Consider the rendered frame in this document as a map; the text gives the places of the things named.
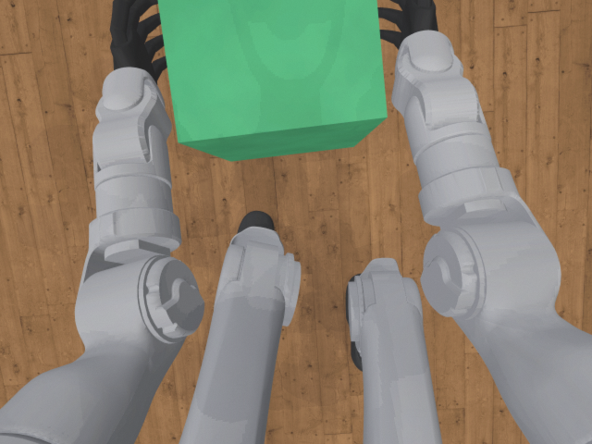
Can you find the robot left foot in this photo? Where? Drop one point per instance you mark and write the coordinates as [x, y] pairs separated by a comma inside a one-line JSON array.
[[256, 219]]

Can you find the robot left hand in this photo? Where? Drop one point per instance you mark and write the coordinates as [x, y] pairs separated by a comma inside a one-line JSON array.
[[128, 45]]

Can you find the carton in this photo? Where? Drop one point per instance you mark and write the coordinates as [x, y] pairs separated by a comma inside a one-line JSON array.
[[259, 78]]

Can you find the robot left thigh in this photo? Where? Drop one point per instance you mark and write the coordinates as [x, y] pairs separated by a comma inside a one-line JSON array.
[[231, 400]]

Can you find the robot right hand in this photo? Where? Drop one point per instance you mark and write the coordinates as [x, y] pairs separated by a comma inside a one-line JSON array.
[[416, 15]]

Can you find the robot left upper arm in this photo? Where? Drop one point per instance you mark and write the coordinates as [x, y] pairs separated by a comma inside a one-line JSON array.
[[133, 320]]

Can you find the robot right forearm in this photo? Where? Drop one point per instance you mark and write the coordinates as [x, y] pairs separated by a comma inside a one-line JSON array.
[[461, 179]]

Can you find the robot left forearm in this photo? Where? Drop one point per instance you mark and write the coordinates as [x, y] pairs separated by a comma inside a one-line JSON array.
[[131, 171]]

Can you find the robot right upper arm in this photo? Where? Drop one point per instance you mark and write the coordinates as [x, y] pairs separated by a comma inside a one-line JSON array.
[[499, 282]]

